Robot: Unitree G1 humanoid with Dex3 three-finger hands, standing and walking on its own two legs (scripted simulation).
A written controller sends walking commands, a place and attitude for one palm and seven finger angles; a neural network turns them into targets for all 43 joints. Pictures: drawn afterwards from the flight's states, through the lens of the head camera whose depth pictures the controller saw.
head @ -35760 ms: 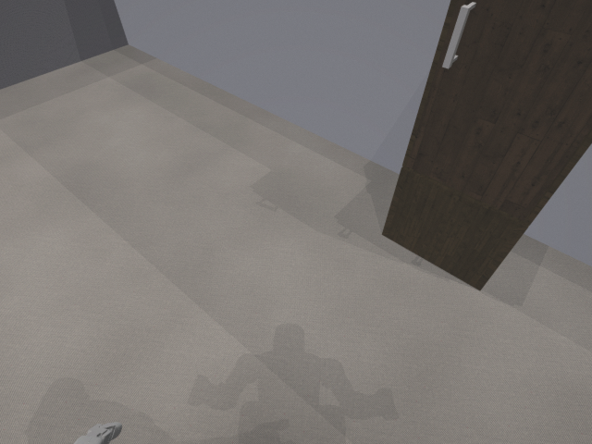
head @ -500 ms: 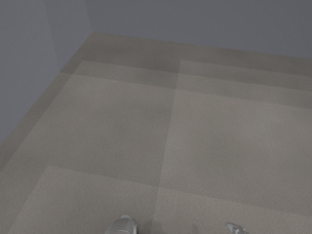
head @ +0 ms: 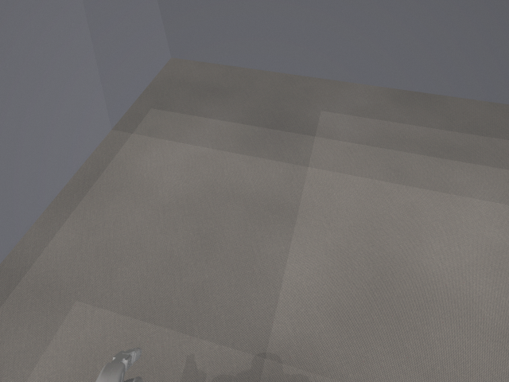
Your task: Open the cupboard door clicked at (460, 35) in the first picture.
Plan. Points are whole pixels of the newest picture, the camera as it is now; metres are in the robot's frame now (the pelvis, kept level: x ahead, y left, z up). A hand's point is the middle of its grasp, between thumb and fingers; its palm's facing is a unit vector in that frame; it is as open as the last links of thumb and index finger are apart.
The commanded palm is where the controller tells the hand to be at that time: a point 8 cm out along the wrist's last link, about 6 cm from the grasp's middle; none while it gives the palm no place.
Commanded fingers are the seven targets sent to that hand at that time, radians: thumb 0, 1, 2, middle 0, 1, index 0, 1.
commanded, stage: turn to face it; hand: left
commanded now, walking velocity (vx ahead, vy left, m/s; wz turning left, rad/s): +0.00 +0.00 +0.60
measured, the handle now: out of the picture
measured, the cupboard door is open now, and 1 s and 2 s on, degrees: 42 42 42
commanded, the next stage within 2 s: none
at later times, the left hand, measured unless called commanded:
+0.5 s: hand out of the picture +0.09 +0.25 -0.15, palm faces +0.32 -0.90 -0.28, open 7.4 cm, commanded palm none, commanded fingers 0.00 0.90 0.90 -0.20 -0.30 -0.20 -0.30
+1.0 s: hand out of the picture +0.05 +0.17 -0.18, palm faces +0.60 -0.76 -0.23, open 7.4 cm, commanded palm none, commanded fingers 0.00 0.90 0.90 -0.20 -0.30 -0.20 -0.30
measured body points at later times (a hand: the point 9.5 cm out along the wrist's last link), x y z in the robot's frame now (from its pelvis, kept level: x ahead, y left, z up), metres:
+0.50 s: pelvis +0.07 +0.00 +0.01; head +0.13 +0.03 +0.45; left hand +0.07 +0.29 -0.13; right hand +0.26 -0.22 -0.12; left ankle +0.06 +0.12 -0.73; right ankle +0.09 -0.15 -0.67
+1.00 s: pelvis +0.12 -0.02 +0.00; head +0.17 +0.03 +0.44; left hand +0.01 +0.21 -0.16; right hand +0.37 -0.17 -0.14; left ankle +0.06 +0.07 -0.73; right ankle +0.14 -0.15 -0.71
